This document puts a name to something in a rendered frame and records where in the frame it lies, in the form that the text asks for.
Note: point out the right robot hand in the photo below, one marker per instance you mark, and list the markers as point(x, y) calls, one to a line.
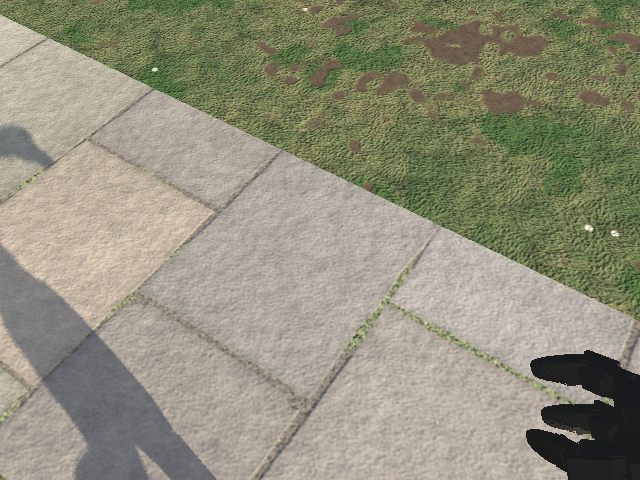
point(615, 452)

